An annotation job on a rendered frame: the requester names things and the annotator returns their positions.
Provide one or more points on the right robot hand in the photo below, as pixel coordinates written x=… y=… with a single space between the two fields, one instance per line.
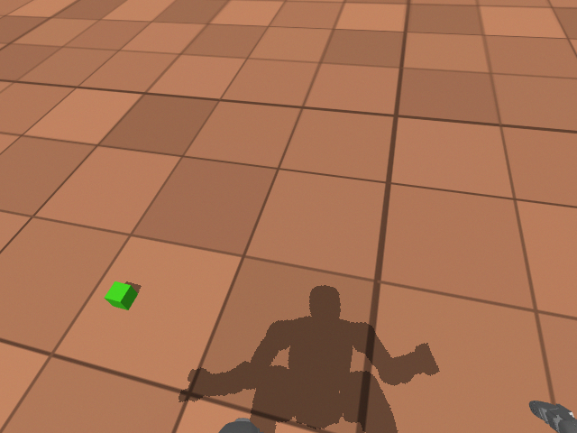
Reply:
x=557 y=416

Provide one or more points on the cube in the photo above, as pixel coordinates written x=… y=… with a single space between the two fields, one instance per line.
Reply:
x=121 y=295

